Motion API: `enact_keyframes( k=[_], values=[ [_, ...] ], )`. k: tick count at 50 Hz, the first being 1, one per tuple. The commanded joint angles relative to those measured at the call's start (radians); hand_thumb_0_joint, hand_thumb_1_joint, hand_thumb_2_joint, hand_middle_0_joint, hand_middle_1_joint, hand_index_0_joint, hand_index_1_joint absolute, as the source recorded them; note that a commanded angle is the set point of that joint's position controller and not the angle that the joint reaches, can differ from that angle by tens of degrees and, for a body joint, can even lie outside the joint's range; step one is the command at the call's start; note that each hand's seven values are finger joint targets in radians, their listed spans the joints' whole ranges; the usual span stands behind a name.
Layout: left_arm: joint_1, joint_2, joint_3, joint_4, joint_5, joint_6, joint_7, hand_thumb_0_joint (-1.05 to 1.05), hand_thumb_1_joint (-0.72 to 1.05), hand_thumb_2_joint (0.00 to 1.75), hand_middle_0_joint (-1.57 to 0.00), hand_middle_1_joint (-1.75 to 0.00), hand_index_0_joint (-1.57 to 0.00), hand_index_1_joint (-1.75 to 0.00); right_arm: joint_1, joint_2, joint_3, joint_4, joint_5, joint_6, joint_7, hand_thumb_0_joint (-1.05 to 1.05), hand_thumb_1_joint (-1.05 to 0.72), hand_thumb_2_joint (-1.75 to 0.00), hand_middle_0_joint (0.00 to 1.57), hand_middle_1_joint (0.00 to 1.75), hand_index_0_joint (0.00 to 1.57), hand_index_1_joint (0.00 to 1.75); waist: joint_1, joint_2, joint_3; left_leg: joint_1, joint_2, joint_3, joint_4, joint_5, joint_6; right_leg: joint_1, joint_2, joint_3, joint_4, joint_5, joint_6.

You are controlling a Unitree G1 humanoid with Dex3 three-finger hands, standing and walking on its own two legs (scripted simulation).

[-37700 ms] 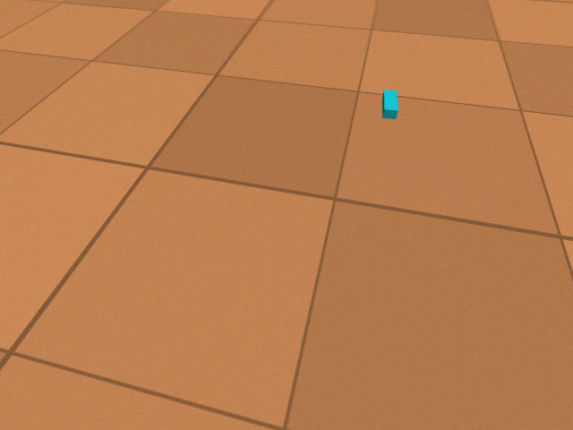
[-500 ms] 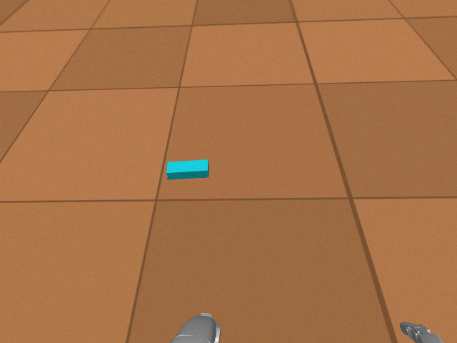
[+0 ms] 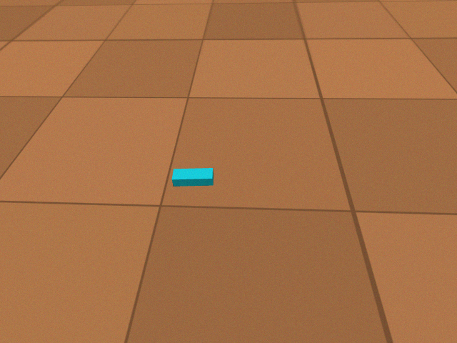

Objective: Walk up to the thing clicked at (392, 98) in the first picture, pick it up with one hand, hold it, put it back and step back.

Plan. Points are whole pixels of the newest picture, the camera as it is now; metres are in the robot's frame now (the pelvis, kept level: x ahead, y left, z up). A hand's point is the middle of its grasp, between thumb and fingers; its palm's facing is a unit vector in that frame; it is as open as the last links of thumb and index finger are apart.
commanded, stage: step back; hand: left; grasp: from above
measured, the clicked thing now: (193, 177) +1.08 +0.24 -0.73
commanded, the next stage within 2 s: stand in 0.52 s
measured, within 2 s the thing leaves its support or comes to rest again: neither
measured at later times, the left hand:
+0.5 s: hand out of the picture +0.12 +0.28 -0.15, palm faces +0.03 -0.93 -0.36, open 7.3 cm
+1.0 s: hand out of the picture +0.14 +0.27 -0.14, palm faces -0.03 -0.94 -0.33, open 7.3 cm
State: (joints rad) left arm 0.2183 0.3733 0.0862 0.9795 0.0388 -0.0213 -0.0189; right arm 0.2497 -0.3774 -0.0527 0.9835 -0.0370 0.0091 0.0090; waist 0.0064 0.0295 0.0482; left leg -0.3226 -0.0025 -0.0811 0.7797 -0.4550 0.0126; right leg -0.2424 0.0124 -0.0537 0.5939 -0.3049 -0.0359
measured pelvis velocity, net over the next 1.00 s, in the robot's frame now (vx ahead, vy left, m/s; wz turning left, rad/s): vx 0.05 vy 0.02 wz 0.00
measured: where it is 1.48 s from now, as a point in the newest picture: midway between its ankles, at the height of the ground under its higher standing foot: outside the picture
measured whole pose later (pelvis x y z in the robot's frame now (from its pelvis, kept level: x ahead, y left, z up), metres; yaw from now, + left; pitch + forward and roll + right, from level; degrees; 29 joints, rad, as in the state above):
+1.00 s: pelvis +0.05 +0.02 +0.02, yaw +0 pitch -2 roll +0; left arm 0.08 0.35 0.01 1.13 0.00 -0.01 -0.01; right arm 0.08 -0.35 -0.01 1.16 -0.01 -0.01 0.01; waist -0.01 -0.01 0.07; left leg -0.17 0.03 0.05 0.33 -0.13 -0.01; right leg -0.05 -0.02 0.00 0.31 -0.23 0.02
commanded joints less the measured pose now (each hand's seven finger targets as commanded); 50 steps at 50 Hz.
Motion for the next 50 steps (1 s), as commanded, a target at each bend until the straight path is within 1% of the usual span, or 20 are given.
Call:
enact_keyframes(
  k=[1,4,6,9,10,11,12,13,14,15,17,19,24,25,26,28,30,31,35,50],
  values=[
    [-0.040,0.282,0.061,-0.086,-0.009,-0.048,0.029,0.00,0.90,0.90,-0.20,-0.30,-0.20,-0.30,-0.034,-0.200,-0.048,-0.072,0.012,-0.045,-0.020,0.00,-0.90,-0.90,0.20,0.30,0.20,0.30,0.015,-0.076,0.083,-0.260,0.040,-0.066,0.151,0.018,-0.006,0.067,-0.343,0.421,-0.349,-0.141,-0.181],
    [-0.063,0.259,0.043,-0.085,-0.009,-0.053,0.024,0.00,0.90,0.90,-0.20,-0.30,-0.20,-0.30,-0.013,-0.166,-0.039,-0.053,0.007,-0.046,-0.007,0.00,-0.90,-0.90,0.20,0.30,0.20,0.30,0.008,-0.150,0.029,-0.095,0.041,0.015,0.010,0.048,-0.018,0.007,-0.278,0.222,-0.268,0.176,-0.143],
    [-0.074,0.254,0.034,-0.085,-0.011,-0.045,0.025,0.00,0.90,0.90,-0.20,-0.30,-0.20,-0.30,-0.045,-0.150,-0.036,-0.052,0.009,-0.047,-0.005,0.00,-0.90,-0.90,0.20,0.30,0.20,0.30,0.013,-0.185,0.002,-0.006,0.031,0.088,-0.105,0.087,-0.016,-0.002,-0.263,0.164,-0.205,0.356,-0.131],
    [-0.069,0.247,0.024,-0.077,-0.027,-0.023,0.029,0.00,0.90,0.90,-0.20,-0.30,-0.20,-0.30,-0.030,-0.137,-0.037,-0.032,0.012,-0.052,-0.014,0.00,-0.90,-0.90,0.20,0.30,0.20,0.30,-0.004,-0.147,-0.054,0.123,-0.003,0.141,-0.305,0.326,0.005,0.027,-0.215,0.108,-0.031,0.537,-0.075],
    [-0.062,0.224,0.013,-0.084,-0.029,-0.017,0.029,0.00,0.90,0.90,-0.20,-0.30,-0.20,-0.30,-0.022,-0.160,-0.045,-0.028,0.008,-0.056,-0.020,0.00,-0.90,-0.90,0.20,0.30,0.20,0.30,-0.012,-0.107,-0.082,0.187,0.030,0.095,-0.315,0.454,0.026,0.001,-0.189,0.092,0.025,0.506,-0.044],
    [-0.057,0.194,0.003,-0.092,-0.038,-0.013,0.030,0.00,0.90,0.90,-0.20,-0.30,-0.20,-0.30,-0.013,-0.200,-0.051,-0.027,0.005,-0.062,-0.028,0.00,-0.90,-0.90,0.20,0.30,0.20,0.30,-0.009,-0.007,-0.124,0.229,0.141,-0.027,-0.312,0.630,0.060,-0.031,-0.132,0.072,0.086,0.398,-0.007],
    [-0.042,0.187,0.003,-0.079,-0.052,-0.001,0.032,0.00,0.90,0.90,-0.20,-0.30,-0.20,-0.30,-0.075,-0.249,-0.052,-0.048,0.015,-0.062,-0.028,0.00,-0.90,-0.90,0.20,0.30,0.20,0.30,0.009,0.053,-0.160,0.169,0.258,-0.185,-0.327,0.599,0.170,-0.022,-0.048,0.038,0.147,0.124,0.026],
    [-0.048,0.193,0.007,-0.052,-0.049,0.007,0.037,0.00,0.90,0.90,-0.20,-0.30,-0.20,-0.30,-0.106,-0.268,-0.053,-0.052,0.022,-0.059,-0.028,0.00,-0.90,-0.90,0.20,0.30,0.20,0.30,0.011,0.074,-0.138,0.108,0.310,-0.228,-0.348,0.550,0.218,0.020,-0.044,0.044,0.133,-0.035,0.019],
    [-0.063,0.191,-0.002,-0.053,-0.043,0.006,0.036,0.00,0.90,0.90,-0.20,-0.30,-0.20,-0.30,-0.134,-0.260,-0.049,-0.050,0.021,-0.056,-0.029,0.00,-0.90,-0.90,0.20,0.30,0.20,0.30,0.014,0.066,-0.153,0.126,0.299,-0.191,-0.349,0.538,0.208,0.017,-0.047,0.049,0.095,-0.089,0.008],
    [-0.043,0.185,-0.002,-0.031,-0.039,0.006,0.037,0.00,0.90,0.90,-0.20,-0.30,-0.20,-0.30,-0.169,-0.248,-0.041,-0.048,0.019,-0.050,-0.029,0.00,-0.90,-0.90,0.20,0.30,0.20,0.30,0.029,0.087,-0.142,0.105,0.282,-0.160,-0.343,0.490,0.179,0.026,-0.054,0.054,0.047,-0.063,0.005],
    [-0.018,0.208,0.000,-0.003,-0.028,-0.006,0.035,0.00,0.90,0.90,-0.20,-0.30,-0.20,-0.30,-0.208,-0.221,-0.030,-0.044,0.024,-0.041,-0.029,0.00,-0.90,-0.90,0.20,0.30,0.20,0.30,0.035,0.087,-0.094,0.011,0.206,-0.076,-0.299,0.424,0.088,0.097,-0.091,0.103,-0.076,0.080,-0.011],
    [-0.067,0.245,0.008,0.002,-0.030,-0.016,0.032,0.00,0.90,0.90,-0.20,-0.30,-0.20,-0.30,-0.210,-0.183,-0.019,-0.024,0.028,-0.042,-0.028,0.00,-0.90,-0.90,0.20,0.30,0.20,0.30,0.006,0.008,-0.113,0.079,0.122,0.016,-0.251,0.466,0.031,0.075,-0.151,0.178,-0.117,0.235,-0.034],
    [-0.104,0.223,-0.002,0.024,-0.030,-0.014,0.036,0.00,0.90,0.90,-0.20,-0.30,-0.20,-0.30,-0.256,-0.178,-0.016,0.014,0.027,-0.042,-0.024,0.00,-0.90,-0.90,0.20,0.30,0.20,0.30,0.007,-0.029,-0.128,0.165,0.138,0.032,-0.273,0.551,0.049,0.079,-0.129,0.127,-0.136,0.350,-0.003],
    [-0.116,0.225,-0.001,0.030,-0.029,-0.013,0.037,0.00,0.90,0.90,-0.20,-0.30,-0.20,-0.30,-0.262,-0.170,-0.014,0.019,0.028,-0.040,-0.024,0.00,-0.90,-0.90,0.20,0.30,0.20,0.30,0.003,-0.049,-0.110,0.152,0.133,0.038,-0.280,0.533,0.044,0.084,-0.129,0.128,-0.148,0.349,-0.002],
    [-0.116,0.182,-0.032,0.048,-0.039,-0.015,0.029,0.00,0.90,0.90,-0.20,-0.30,-0.20,-0.30,-0.232,-0.165,0.000,0.031,0.034,-0.040,-0.016,0.00,-0.90,-0.90,0.20,0.30,0.20,0.30,-0.011,-0.045,-0.115,0.203,0.129,0.010,-0.325,0.512,0.034,0.076,-0.143,0.154,-0.199,0.320,0.005],
    [-0.146,0.189,-0.035,0.048,-0.037,-0.018,0.026,0.00,0.90,0.90,-0.20,-0.30,-0.20,-0.30,-0.248,-0.167,0.001,0.045,0.034,-0.041,-0.011,0.00,-0.90,-0.90,0.20,0.30,0.20,0.30,-0.016,-0.048,-0.096,0.232,0.132,0.010,-0.366,0.482,0.020,0.063,-0.141,0.153,-0.249,0.260,0.011],
    [-0.165,0.198,-0.036,0.056,-0.034,-0.020,0.028,0.00,0.90,0.90,-0.20,-0.30,-0.20,-0.30,-0.260,-0.162,0.003,0.055,0.032,-0.041,-0.008,0.00,-0.90,-0.90,0.20,0.30,0.20,0.30,-0.015,-0.052,-0.095,0.240,0.132,0.015,-0.387,0.496,0.014,0.091,-0.142,0.142,-0.272,0.281,0.017],
    [-0.167,0.197,-0.038,0.057,-0.035,-0.022,0.030,0.00,0.90,0.90,-0.20,-0.30,-0.20,-0.30,-0.264,-0.164,0.004,0.060,0.032,-0.042,-0.007,0.00,-0.90,-0.90,0.20,0.30,0.20,0.30,-0.011,-0.053,-0.101,0.238,0.132,0.018,-0.389,0.540,0.012,0.123,-0.146,0.135,-0.270,0.359,0.022],
    [-0.169,0.200,-0.038,0.078,-0.032,-0.023,0.027,0.00,0.90,0.90,-0.20,-0.30,-0.20,-0.30,-0.271,-0.162,0.005,0.074,0.032,-0.044,-0.006,0.00,-0.90,-0.90,0.20,0.30,0.20,0.30,-0.010,-0.051,-0.090,0.254,0.134,0.016,-0.443,0.445,0.003,0.116,-0.146,0.135,-0.326,0.230,0.026],
    [-0.164,0.191,-0.043,0.097,-0.032,-0.017,0.023,0.00,0.90,0.90,-0.20,-0.30,-0.20,-0.30,-0.240,-0.176,0.007,0.113,0.030,-0.051,-0.009,0.00,-0.90,-0.90,0.20,0.30,0.20,0.30,-0.007,-0.009,-0.100,0.248,0.146,0.015,-0.486,0.456,-0.001,0.150,-0.150,0.128,-0.339,0.207,0.023]
  ],
)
